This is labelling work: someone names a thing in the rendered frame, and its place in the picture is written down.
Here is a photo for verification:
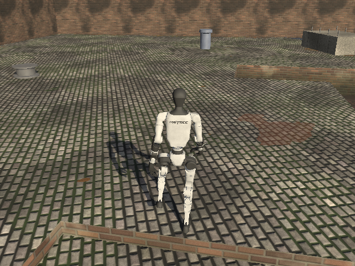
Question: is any robot left foot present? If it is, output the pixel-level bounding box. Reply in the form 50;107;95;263
155;200;163;208

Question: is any robot left hand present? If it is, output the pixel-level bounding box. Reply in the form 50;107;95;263
149;162;161;177

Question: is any left robot upper arm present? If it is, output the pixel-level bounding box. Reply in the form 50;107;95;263
154;112;168;144

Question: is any right robot upper arm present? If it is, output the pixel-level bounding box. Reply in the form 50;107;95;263
190;112;202;142

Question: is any robot right forearm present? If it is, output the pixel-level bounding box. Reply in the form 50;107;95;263
196;135;204;151

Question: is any robot left thigh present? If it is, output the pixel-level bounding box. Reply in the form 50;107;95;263
159;153;170;176

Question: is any robot right hand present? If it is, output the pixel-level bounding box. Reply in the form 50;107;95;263
190;147;203;157

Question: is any robot left forearm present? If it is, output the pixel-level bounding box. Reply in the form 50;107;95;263
149;135;160;163

